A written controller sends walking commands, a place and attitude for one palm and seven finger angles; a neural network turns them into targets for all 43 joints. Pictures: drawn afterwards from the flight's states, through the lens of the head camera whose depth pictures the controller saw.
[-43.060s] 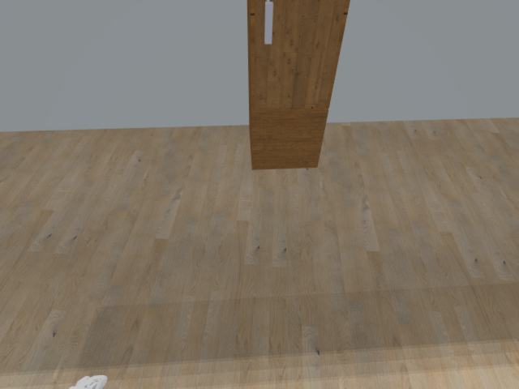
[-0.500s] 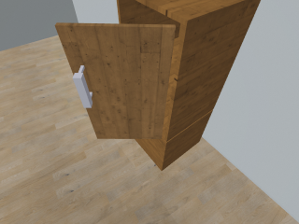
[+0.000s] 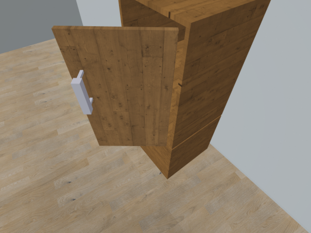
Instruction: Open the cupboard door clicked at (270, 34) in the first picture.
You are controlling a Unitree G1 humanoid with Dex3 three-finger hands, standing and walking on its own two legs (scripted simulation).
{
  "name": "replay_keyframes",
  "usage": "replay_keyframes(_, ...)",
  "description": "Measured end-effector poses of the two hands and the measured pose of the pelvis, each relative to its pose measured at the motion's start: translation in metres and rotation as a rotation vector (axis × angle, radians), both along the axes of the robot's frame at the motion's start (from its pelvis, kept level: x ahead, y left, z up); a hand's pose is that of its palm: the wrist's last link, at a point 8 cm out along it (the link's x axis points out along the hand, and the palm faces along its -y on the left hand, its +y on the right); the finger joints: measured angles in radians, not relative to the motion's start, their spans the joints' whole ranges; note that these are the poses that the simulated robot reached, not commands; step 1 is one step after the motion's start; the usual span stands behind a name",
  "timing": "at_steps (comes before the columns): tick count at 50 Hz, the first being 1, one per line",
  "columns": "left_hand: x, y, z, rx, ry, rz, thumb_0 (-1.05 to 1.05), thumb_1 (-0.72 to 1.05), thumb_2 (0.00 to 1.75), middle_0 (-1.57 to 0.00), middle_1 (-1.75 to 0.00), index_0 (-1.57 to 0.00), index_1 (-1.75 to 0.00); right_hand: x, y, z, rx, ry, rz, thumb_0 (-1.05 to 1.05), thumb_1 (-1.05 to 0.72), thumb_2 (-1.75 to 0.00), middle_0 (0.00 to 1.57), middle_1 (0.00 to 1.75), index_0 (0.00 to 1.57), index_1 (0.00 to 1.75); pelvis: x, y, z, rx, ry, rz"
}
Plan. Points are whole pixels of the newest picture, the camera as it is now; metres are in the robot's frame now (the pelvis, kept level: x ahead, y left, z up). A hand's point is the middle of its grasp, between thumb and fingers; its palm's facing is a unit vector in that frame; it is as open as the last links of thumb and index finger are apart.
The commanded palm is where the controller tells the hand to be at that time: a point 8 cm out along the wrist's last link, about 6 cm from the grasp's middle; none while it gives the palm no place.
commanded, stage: come to a stop and stand still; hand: left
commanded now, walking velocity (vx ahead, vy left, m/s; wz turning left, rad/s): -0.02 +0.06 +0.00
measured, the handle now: (84, 92) +0.52 +0.28 +0.04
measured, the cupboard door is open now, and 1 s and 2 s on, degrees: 52 52 52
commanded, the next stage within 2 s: look again from close up in 0.90 s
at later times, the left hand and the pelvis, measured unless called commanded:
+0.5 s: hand out of the picture +0.02 +0.20 -0.17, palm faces -0.02 -0.97 -0.25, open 7.4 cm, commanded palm none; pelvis -0.01 +0.01 +0.00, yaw -1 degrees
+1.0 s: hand out of the picture +0.03 +0.19 -0.17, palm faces -0.01 -0.97 -0.23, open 7.4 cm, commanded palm none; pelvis +0.00 +0.00 +0.00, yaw -1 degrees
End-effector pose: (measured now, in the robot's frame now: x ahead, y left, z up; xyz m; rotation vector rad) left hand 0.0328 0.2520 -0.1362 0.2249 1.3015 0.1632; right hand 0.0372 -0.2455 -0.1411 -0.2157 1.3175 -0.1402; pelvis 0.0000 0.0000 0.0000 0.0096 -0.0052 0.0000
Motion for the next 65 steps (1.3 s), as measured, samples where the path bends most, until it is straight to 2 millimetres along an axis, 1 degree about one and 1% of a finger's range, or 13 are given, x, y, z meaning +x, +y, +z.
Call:
replay_keyframes(4, -0.001, -0.001, 0.000, 0.009, -0.001, 0.003, 0.00, 0.90, 0.90, -0.20, -0.30, -0.21, -0.30, 0.001, -0.004, 0.000, -0.003, -0.001, -0.004, 0.00, -0.91, -0.90, 0.20, 0.30, 0.20, 0.30, 0.000, -0.001, 0.000, -0.005, 0.003, 0.000)
replay_keyframes(7, -0.004, -0.002, -0.002, 0.018, -0.004, -0.011, 0.00, 0.90, 0.90, -0.20, -0.30, -0.21, -0.30, 0.004, -0.003, -0.003, -0.004, -0.036, -0.023, 0.00, -0.91, -0.90, 0.20, 0.30, 0.20, 0.30, -0.002, 0.003, -0.004, -0.021, 0.008, -0.004)
replay_keyframes(11, -0.007, -0.002, -0.002, 0.010, -0.004, -0.014, 0.00, 0.90, 0.90, -0.20, -0.30, -0.21, -0.30, 0.001, 0.010, -0.008, 0.022, -0.064, -0.019, 0.00, -0.91, -0.90, 0.19, 0.30, 0.20, 0.30, -0.004, 0.009, -0.007, -0.014, -0.001, -0.004)
replay_keyframes(16, -0.008, -0.003, 0.000, 0.005, -0.018, -0.011, 0.00, 0.90, 0.90, -0.20, -0.30, -0.21, -0.30, -0.009, 0.031, -0.016, 0.067, -0.052, -0.020, 0.00, -0.91, -0.90, 0.19, 0.30, 0.20, 0.30, -0.006, 0.013, -0.007, -0.005, -0.016, -0.007)
replay_keyframes(20, -0.010, -0.003, 0.001, -0.001, -0.012, -0.016, 0.00, 0.90, 0.90, -0.20, -0.30, -0.21, -0.30, -0.020, 0.033, -0.016, 0.073, -0.027, -0.027, 0.01, -0.94, -0.90, 0.20, 0.30, 0.20, 0.30, -0.008, 0.014, -0.006, 0.001, -0.014, -0.011)
replay_keyframes(27, -0.016, -0.005, -0.001, -0.013, 0.019, -0.013, 0.00, 0.90, 0.90, -0.20, -0.30, -0.21, -0.30, -0.040, 0.032, -0.014, 0.070, 0.035, -0.035, 0.01, -0.92, -0.90, 0.20, 0.30, 0.20, 0.30, -0.009, 0.012, -0.004, 0.005, -0.004, -0.013)
replay_keyframes(33, -0.019, -0.007, -0.004, -0.020, 0.041, -0.006, 0.00, 0.90, 0.90, -0.20, -0.30, -0.21, -0.30, -0.046, 0.026, -0.011, 0.052, 0.066, -0.044, 0.00, -0.91, -0.90, 0.20, 0.30, 0.20, 0.30, -0.007, 0.009, -0.004, 0.004, -0.002, -0.013)
replay_keyframes(39, -0.018, -0.010, -0.006, -0.025, 0.046, -0.004, 0.00, 0.90, 0.90, -0.20, -0.30, -0.21, -0.30, -0.039, 0.019, -0.008, 0.035, 0.060, -0.045, 0.00, -0.91, -0.90, 0.20, 0.30, 0.20, 0.30, -0.005, 0.006, -0.003, 0.003, -0.003, -0.013)
replay_keyframes(54, -0.006, -0.013, -0.004, -0.021, 0.020, 0.001, 0.00, 0.90, 0.90, -0.20, -0.30, -0.21, -0.30, -0.006, 0.010, -0.005, 0.026, -0.002, -0.019, 0.00, -0.91, -0.90, 0.20, 0.30, 0.20, 0.30, 0.000, -0.001, -0.002, 0.002, -0.002, -0.009)
replay_keyframes(59, -0.003, -0.012, -0.003, -0.013, 0.013, 0.003, 0.00, 0.90, 0.90, -0.20, -0.30, -0.21, -0.30, -0.001, 0.007, -0.005, 0.025, -0.008, -0.012, 0.00, -0.91, -0.90, 0.20, 0.30, 0.20, 0.30, 0.001, -0.003, -0.001, 0.003, -0.001, -0.006)
replay_keyframes(65, -0.002, -0.012, -0.001, -0.006, 0.012, 0.006, 0.00, 0.90, 0.90, -0.20, -0.30, -0.21, -0.30, 0.000, 0.002, -0.004, 0.020, 0.000, -0.008, 0.00, -0.91, -0.90, 0.20, 0.30, 0.20, 0.30, 0.002, -0.006, -0.001, 0.003, 0.000, -0.004)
